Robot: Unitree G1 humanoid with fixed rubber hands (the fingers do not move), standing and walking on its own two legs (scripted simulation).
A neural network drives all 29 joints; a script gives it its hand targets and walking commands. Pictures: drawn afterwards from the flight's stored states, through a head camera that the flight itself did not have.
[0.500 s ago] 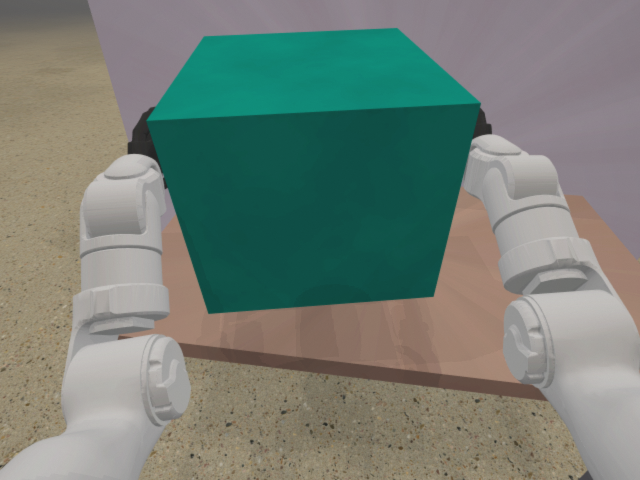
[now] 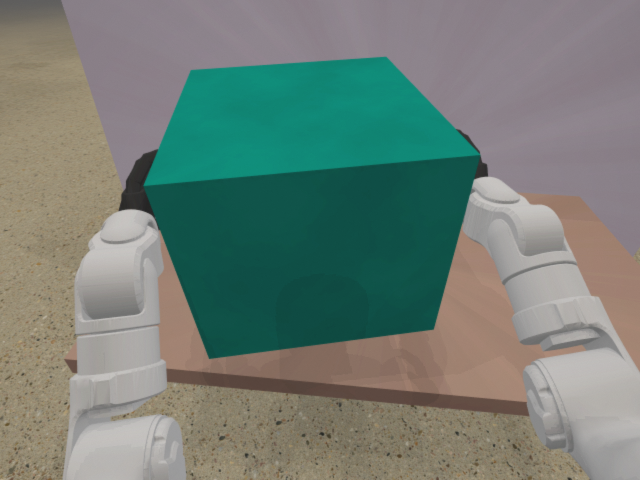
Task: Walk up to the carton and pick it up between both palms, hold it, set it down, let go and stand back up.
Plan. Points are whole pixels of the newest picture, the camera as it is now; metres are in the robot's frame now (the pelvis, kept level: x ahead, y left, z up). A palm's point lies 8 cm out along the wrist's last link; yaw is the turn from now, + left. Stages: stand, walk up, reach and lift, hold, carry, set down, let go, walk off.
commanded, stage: hold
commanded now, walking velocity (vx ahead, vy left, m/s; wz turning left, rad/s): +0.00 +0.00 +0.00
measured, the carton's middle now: (306, 193) +0.44 +0.00 +0.20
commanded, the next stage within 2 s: none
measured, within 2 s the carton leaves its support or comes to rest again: neither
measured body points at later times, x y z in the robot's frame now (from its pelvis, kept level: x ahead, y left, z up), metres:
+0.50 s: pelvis -0.05 -0.01 +0.00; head -0.12 +0.00 +0.44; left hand +0.34 +0.19 +0.27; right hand +0.35 -0.19 +0.29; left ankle +0.00 +0.09 -0.75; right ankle -0.02 -0.10 -0.75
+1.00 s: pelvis -0.02 +0.00 +0.00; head -0.09 +0.03 +0.44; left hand +0.35 +0.17 +0.24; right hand +0.34 -0.21 +0.25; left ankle +0.00 +0.09 -0.75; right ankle -0.02 -0.10 -0.75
